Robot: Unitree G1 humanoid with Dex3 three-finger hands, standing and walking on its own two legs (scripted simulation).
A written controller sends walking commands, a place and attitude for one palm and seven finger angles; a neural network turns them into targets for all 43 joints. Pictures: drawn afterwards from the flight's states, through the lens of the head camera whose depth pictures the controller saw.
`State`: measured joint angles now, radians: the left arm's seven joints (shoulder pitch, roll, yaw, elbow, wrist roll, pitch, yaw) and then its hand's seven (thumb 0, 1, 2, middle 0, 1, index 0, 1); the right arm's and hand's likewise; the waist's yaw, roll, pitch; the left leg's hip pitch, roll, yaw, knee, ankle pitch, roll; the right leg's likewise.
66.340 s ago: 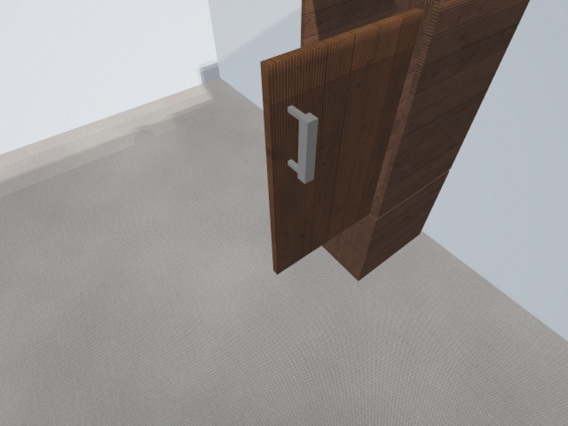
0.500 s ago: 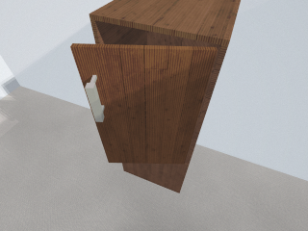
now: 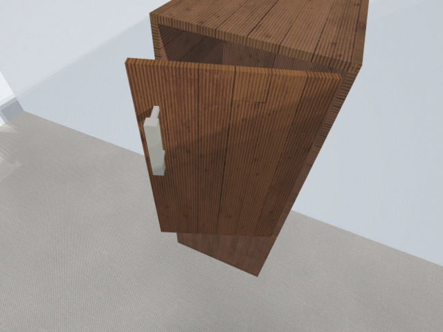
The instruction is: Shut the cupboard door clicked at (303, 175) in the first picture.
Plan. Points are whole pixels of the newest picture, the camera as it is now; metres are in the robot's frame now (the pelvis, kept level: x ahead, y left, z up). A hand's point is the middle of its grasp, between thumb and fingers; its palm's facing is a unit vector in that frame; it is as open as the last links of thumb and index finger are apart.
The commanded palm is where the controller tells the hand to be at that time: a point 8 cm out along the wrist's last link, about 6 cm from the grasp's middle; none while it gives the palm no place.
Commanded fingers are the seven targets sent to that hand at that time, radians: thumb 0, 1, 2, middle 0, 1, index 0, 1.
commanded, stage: look again from close up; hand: left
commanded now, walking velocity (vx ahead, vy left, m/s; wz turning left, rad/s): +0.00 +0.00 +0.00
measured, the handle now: (157, 141) +0.44 +0.17 +0.09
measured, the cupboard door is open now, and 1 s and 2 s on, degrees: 21 21 21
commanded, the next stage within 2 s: raise the hand and make a fist in 0.40 s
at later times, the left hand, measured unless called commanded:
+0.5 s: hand out of the picture -0.01 +0.17 -0.19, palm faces +0.00 -0.99 -0.15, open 7.3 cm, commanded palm +0.10 +0.22 -0.08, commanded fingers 0.00 0.90 0.90 -0.20 -0.30 -0.20 -0.30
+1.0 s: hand out of the picture +0.13 +0.19 -0.04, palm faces +0.21 -0.98 -0.01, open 5.8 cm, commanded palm +0.12 +0.23 -0.02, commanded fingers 0.00 0.90 0.90 -0.66 -0.80 -0.66 -0.80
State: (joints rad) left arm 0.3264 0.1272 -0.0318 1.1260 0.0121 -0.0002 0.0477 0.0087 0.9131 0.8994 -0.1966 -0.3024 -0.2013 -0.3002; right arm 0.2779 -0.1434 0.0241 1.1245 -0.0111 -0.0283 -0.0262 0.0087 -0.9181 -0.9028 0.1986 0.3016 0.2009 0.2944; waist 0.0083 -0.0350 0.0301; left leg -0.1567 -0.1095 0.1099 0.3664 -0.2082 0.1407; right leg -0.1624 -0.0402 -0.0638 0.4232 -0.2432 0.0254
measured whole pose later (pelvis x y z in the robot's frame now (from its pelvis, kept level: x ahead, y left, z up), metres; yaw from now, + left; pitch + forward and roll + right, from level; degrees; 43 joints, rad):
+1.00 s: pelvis -0.02 +0.00 -0.09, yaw +5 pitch +9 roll -3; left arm 0.62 0.23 0.05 -0.16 -0.21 -0.39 -0.10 0.02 0.91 0.90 -0.48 -0.61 -0.49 -0.61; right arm 0.18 -0.29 -0.02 0.41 0.02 -0.22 0.02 0.01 -0.91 -0.90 0.19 0.30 0.20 0.29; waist 0.04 -0.01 -0.14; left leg -0.77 -0.10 0.06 1.14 -0.53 0.11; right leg -0.79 0.03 -0.11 1.08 -0.45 -0.04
